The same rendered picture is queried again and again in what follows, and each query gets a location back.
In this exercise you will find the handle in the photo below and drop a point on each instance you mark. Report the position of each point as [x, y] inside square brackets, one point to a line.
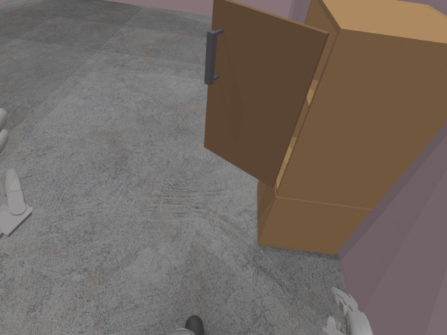
[211, 47]

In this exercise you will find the robot left foot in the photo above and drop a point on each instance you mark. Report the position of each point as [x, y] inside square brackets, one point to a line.
[195, 324]

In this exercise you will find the cupboard door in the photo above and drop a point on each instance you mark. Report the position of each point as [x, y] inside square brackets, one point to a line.
[266, 64]

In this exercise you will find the left robot hand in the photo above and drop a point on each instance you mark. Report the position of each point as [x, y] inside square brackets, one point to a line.
[16, 212]

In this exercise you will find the right robot hand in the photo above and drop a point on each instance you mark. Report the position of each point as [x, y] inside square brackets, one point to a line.
[356, 322]

